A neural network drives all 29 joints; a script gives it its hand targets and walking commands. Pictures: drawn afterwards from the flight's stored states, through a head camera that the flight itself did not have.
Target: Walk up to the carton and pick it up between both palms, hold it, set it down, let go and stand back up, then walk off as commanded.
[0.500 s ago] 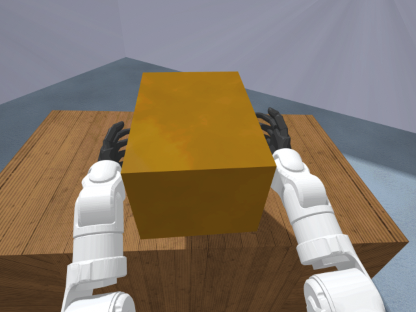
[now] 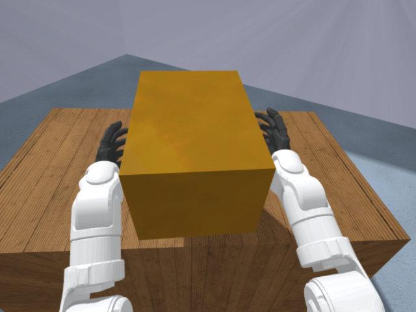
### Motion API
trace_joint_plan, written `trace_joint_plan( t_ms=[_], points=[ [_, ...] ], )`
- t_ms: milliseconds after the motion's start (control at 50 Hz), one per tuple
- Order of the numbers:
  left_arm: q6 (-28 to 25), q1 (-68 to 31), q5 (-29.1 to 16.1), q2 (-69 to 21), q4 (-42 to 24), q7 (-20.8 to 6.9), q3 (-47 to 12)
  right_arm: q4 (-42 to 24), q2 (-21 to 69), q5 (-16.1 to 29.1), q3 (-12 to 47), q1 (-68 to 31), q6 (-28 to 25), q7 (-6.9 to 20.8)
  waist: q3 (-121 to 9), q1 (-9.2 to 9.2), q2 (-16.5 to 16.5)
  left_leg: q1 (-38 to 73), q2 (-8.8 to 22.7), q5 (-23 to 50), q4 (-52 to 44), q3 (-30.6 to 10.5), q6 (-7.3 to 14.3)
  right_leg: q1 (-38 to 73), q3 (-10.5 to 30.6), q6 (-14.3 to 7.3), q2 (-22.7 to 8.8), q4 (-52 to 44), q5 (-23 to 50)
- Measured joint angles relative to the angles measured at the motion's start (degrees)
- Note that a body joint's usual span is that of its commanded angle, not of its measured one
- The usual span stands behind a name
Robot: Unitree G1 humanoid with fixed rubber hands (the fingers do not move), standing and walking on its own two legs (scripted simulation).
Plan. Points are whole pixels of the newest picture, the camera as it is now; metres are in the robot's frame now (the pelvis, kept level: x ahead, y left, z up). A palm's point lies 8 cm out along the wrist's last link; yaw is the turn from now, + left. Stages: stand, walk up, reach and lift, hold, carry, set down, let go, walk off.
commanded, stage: hold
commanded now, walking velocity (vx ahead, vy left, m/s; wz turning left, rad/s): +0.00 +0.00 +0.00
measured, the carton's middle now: (193, 145) +0.42 +0.01 +0.16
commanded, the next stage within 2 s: set down in 1.50 s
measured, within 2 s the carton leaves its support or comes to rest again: neither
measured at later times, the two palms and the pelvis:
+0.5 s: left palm (107, 162) +0.36 +0.16 +0.17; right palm (276, 146) +0.36 -0.14 +0.20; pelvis +0.00 +0.00 +0.00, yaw +0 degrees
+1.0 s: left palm (108, 162) +0.36 +0.16 +0.17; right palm (276, 146) +0.36 -0.15 +0.20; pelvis +0.00 +0.00 +0.00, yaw +0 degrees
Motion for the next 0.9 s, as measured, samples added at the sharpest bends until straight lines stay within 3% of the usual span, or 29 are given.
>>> trace_joint_plan(
  t_ms=[580,900],
  points=[
    [-0.1,-0.8,0.7,-0.2,0.8,-0.2,0.7,2.1,0.0,0.6,-0.5,-1.4,-0.7,0.4,0.0,-0.50,-0.9,0.4,-0.3,0.1,-0.3,-0.2,0.1,0.5,-0.2,0.1,-0.2,-0.3,0.0],
    [-0.7,-1.2,0.2,-0.4,2.2,0.2,1.0,2.4,0.1,-0.4,-0.8,-1.7,-0.3,0.5,-0.5,0.31,-0.5,-0.2,0.0,0.1,-0.3,0.3,0.1,-0.5,0.3,0.1,-0.1,0.0,0.0]
  ],
)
